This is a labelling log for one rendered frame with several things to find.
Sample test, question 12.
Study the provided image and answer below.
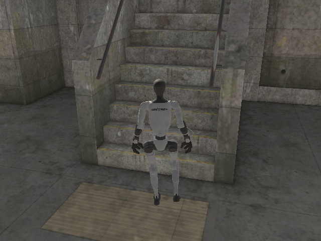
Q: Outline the right robot foot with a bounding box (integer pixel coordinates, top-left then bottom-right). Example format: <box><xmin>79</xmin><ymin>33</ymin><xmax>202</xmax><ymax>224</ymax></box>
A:
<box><xmin>173</xmin><ymin>194</ymin><xmax>180</xmax><ymax>202</ymax></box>

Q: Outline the right robot upper arm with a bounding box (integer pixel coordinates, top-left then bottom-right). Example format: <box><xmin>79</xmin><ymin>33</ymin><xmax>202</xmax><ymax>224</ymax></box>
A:
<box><xmin>170</xmin><ymin>101</ymin><xmax>185</xmax><ymax>128</ymax></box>

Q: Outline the left robot upper arm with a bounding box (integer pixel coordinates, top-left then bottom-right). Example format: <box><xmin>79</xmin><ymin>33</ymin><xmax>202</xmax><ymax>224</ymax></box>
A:
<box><xmin>137</xmin><ymin>101</ymin><xmax>149</xmax><ymax>130</ymax></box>

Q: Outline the robot left shin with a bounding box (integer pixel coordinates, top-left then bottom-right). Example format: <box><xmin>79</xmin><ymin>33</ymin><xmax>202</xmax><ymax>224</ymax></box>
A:
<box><xmin>149</xmin><ymin>166</ymin><xmax>158</xmax><ymax>198</ymax></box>

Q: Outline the robot left hand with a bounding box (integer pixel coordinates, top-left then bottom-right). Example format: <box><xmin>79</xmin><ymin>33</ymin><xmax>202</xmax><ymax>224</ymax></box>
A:
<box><xmin>131</xmin><ymin>142</ymin><xmax>143</xmax><ymax>154</ymax></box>

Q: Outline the right robot forearm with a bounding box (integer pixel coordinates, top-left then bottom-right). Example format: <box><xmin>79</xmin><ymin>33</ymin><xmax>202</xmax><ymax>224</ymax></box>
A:
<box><xmin>180</xmin><ymin>121</ymin><xmax>191</xmax><ymax>143</ymax></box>

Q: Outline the robot right hand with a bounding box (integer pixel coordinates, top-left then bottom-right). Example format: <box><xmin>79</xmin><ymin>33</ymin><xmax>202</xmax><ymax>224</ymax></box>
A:
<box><xmin>181</xmin><ymin>141</ymin><xmax>192</xmax><ymax>154</ymax></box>

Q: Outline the left robot forearm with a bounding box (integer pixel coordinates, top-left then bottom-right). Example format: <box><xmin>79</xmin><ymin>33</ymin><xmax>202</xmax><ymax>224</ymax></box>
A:
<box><xmin>132</xmin><ymin>122</ymin><xmax>142</xmax><ymax>144</ymax></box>

